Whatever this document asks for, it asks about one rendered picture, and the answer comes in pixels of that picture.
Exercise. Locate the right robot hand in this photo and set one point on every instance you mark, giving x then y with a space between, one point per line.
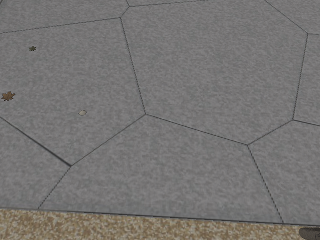
310 233

